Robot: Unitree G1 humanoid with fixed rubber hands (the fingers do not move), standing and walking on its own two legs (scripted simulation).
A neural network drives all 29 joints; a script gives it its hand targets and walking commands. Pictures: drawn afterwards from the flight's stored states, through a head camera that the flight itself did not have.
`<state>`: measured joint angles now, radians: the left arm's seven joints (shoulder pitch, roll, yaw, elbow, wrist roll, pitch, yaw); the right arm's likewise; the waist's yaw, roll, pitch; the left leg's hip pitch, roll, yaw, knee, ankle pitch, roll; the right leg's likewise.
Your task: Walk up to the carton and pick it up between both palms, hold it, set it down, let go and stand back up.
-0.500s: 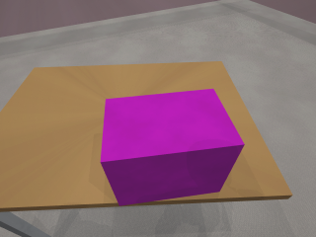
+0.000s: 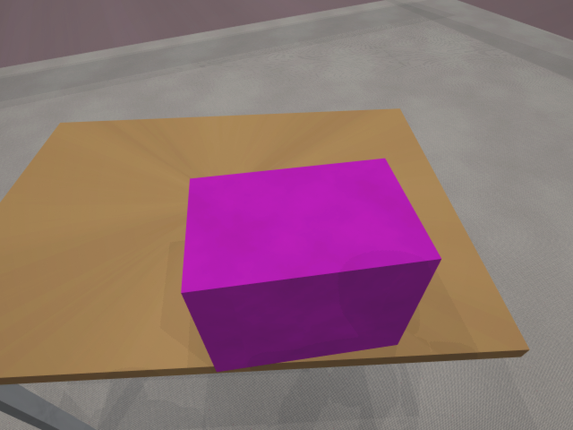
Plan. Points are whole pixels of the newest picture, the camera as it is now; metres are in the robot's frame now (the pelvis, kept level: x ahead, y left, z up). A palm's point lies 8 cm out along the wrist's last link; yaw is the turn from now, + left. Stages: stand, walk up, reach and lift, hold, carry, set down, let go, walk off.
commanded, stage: stand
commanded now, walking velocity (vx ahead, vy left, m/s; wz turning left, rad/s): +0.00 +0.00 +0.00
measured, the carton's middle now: (299, 266) +0.36 +0.00 +0.04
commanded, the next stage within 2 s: none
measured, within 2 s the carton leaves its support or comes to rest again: neither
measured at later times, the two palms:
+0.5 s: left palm out of the picture -0.06 +0.18 -0.15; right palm out of the picture -0.05 -0.20 -0.15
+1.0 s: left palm out of the picture -0.03 +0.19 -0.15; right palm out of the picture -0.05 -0.20 -0.14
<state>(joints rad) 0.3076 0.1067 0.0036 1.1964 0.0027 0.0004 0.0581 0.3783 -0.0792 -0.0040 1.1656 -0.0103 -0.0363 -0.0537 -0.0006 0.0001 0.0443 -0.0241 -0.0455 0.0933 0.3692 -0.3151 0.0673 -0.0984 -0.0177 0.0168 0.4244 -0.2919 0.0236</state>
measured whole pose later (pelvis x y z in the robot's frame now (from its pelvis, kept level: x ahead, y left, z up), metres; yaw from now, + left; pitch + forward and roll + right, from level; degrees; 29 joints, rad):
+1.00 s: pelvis +0.00 +0.00 +0.00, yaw +0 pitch -2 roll +0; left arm 0.30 0.10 0.00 1.18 0.00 0.00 0.05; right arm 0.37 -0.09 0.00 1.16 -0.01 -0.03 -0.05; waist 0.00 -0.01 0.04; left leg -0.04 -0.03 0.10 0.39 -0.32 0.06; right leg -0.11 -0.01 0.02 0.43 -0.29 0.02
